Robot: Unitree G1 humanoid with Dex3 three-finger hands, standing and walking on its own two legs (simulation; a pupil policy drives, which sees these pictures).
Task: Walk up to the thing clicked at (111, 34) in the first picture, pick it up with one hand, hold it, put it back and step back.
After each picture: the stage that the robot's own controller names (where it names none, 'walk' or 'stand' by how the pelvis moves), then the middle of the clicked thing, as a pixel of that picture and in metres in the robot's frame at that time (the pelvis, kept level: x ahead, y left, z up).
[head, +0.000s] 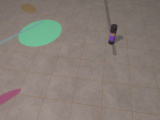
stand; (112, 34) +1.42 -0.35 -0.65
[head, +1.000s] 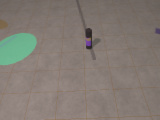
walk; (88, 39) +1.36 +0.03 -0.63
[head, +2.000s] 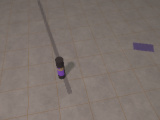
walk; (60, 68) +0.88 +0.24 -0.64
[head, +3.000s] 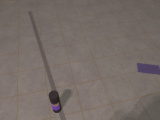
walk; (55, 102) +0.56 +0.21 -0.63
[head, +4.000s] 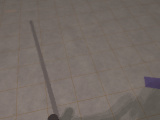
stand; out of the picture +0.40 +0.22 -0.64
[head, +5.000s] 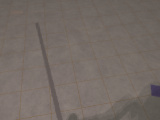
stand; out of the picture +0.37 +0.18 -0.65
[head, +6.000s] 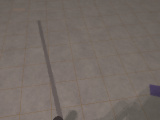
stand; out of the picture +0.39 +0.17 -0.65
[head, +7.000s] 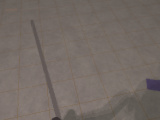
stand; out of the picture +0.38 +0.19 -0.65
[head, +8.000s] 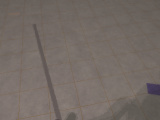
stand; out of the picture +0.39 +0.18 -0.66
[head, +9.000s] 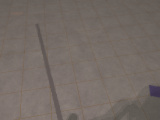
stand; out of the picture +0.38 +0.17 -0.66
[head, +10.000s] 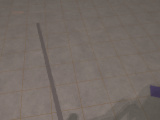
stand; out of the picture +0.38 +0.17 -0.66
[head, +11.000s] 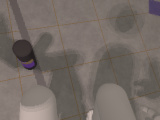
go down; (26, 57) +0.46 +0.21 -0.31
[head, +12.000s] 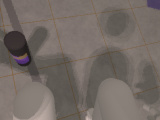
go down; (20, 51) +0.46 +0.23 -0.26
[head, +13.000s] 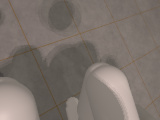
close in; out of the picture +0.45 +0.27 -0.16
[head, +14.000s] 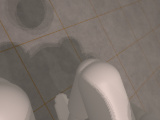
close; out of the picture +0.45 +0.29 -0.16
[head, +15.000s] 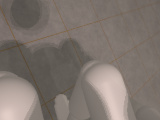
lift; out of the picture +0.40 +0.26 -0.16
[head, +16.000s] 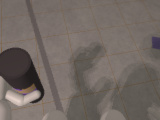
lift; (26, 81) +0.32 +0.18 +0.03
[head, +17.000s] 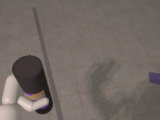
hold; (37, 89) +0.30 +0.16 +0.04
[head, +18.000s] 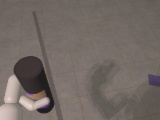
hold; (38, 89) +0.31 +0.16 +0.04
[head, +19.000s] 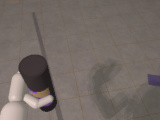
crouch; (41, 87) +0.32 +0.15 +0.04
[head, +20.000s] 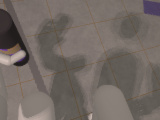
crouch; (10, 44) +0.45 +0.20 -0.04
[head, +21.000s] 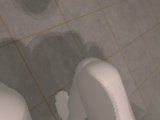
lower; out of the picture +0.44 +0.28 -0.17
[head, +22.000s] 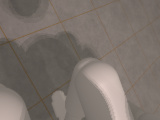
lower; out of the picture +0.45 +0.29 -0.16
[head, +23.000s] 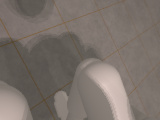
lower; out of the picture +0.43 +0.29 -0.16
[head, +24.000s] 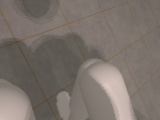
lower; out of the picture +0.43 +0.28 -0.16
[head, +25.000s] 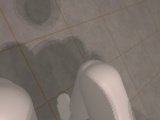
loosen; out of the picture +0.43 +0.25 -0.15
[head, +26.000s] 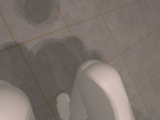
withdraw; out of the picture +0.43 +0.26 -0.17
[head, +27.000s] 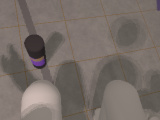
walk; (37, 54) +0.46 +0.20 -0.26
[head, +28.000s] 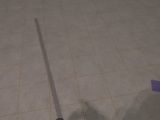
stand; out of the picture +0.38 +0.14 -0.59
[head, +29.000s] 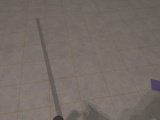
stand; out of the picture +0.40 +0.16 -0.60
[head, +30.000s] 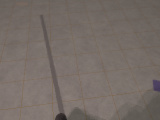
stand; out of the picture +0.39 +0.15 -0.62
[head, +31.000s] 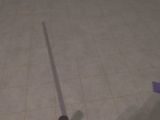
walk; out of the picture +0.41 +0.15 -0.65
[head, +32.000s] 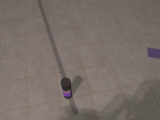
walk; (66, 89) +0.56 +0.13 -0.63
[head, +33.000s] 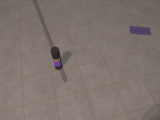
walk; (56, 59) +0.84 +0.25 -0.62
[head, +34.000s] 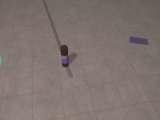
stand; (64, 56) +1.08 +0.18 -0.64
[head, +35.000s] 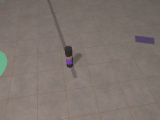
stand; (69, 57) +1.06 +0.16 -0.66
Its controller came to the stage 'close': yes
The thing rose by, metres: 0.69
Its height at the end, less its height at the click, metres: +0.00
